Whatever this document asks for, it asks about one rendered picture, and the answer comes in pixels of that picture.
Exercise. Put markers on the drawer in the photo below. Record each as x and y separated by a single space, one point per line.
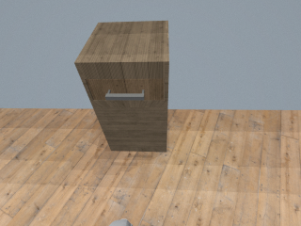
153 87

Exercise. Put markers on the cabinet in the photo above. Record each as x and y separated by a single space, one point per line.
129 50

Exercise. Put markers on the handle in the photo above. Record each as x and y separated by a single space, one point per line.
124 96

